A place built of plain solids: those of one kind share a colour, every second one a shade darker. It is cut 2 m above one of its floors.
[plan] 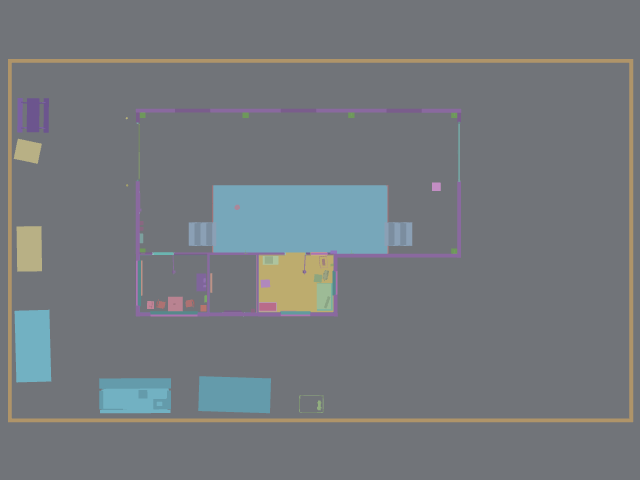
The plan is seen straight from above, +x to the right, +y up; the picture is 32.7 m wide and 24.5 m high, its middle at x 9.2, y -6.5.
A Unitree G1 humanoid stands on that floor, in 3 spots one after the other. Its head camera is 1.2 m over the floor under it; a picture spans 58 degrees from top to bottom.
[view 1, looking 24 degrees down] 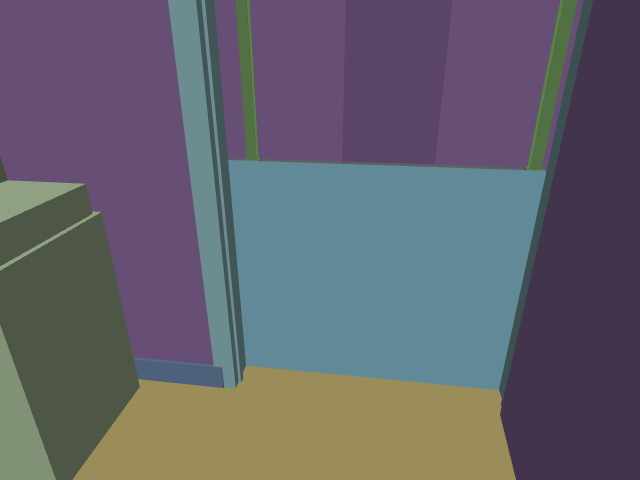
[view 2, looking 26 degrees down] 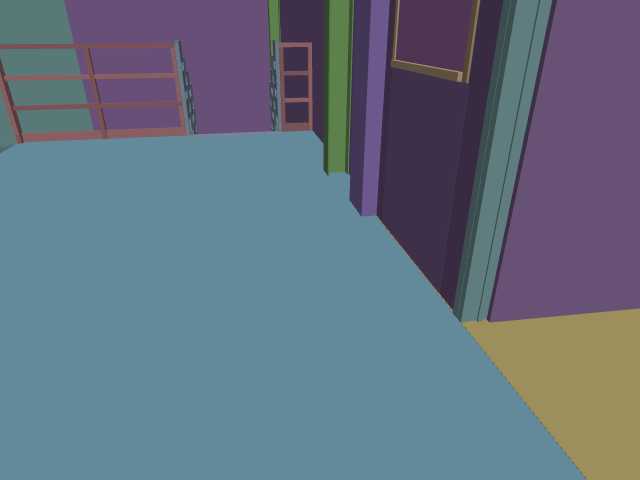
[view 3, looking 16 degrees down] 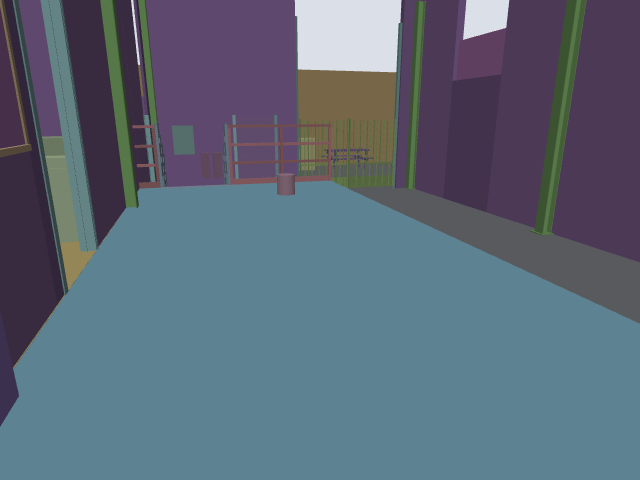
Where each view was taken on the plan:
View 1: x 7.95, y -8.50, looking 98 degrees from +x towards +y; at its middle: raised_floor_bank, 2.95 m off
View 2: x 7.00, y -6.20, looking -11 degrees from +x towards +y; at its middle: raised_floor_bank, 2.74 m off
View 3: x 11.70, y -6.20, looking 164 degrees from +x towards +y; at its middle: raised_floor_bank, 4.35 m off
